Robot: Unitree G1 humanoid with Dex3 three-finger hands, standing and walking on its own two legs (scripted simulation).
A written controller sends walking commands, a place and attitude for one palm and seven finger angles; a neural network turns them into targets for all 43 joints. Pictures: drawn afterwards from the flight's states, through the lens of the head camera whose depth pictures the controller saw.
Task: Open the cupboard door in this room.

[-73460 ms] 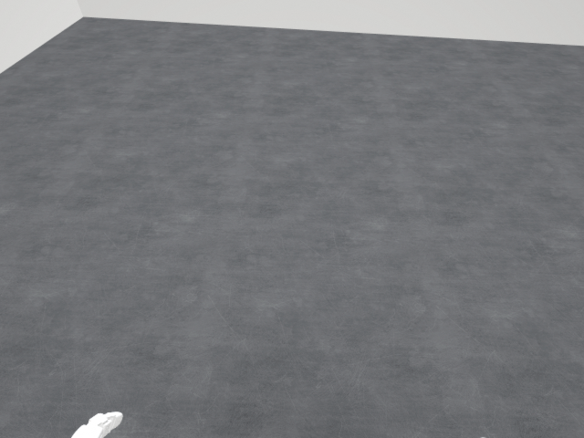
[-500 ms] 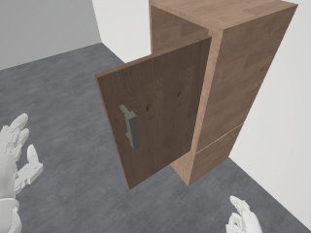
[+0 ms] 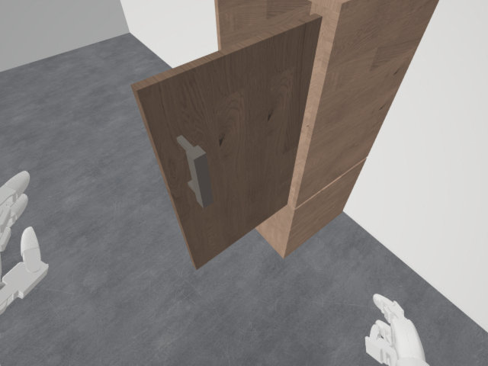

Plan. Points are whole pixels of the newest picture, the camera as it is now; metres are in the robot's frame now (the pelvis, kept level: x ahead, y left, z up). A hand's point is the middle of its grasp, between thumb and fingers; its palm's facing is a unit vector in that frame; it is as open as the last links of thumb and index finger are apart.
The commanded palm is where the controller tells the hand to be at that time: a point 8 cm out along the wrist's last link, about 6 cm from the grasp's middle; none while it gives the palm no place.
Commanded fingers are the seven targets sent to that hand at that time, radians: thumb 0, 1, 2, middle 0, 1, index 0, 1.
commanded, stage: step back with the hand held close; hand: left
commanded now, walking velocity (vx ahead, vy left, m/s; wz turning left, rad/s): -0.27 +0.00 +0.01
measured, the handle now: (194, 172) +0.41 +0.12 +0.08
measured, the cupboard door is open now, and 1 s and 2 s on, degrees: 91 91 91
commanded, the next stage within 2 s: stop stepping back and stand still in 0.80 s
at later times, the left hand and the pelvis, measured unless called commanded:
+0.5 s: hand out of the picture +0.10 +0.26 +0.16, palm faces +0.47 -0.76 -0.44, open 7.4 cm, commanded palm +0.04 +0.31 +0.17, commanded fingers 0.00 0.90 0.90 -0.20 -0.30 -0.20 -0.30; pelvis -0.09 +0.00 -0.03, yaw +3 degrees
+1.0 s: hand out of the picture +0.03 +0.20 +0.17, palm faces +0.28 -0.79 -0.55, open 7.4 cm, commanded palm -0.03 +0.26 +0.17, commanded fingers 0.00 0.90 0.90 -0.20 -0.30 -0.20 -0.30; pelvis -0.19 -0.04 -0.01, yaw -3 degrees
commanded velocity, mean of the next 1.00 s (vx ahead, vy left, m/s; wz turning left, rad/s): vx -0.26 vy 0.02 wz -0.02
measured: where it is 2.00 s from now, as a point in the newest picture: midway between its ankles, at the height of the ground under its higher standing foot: outside the picture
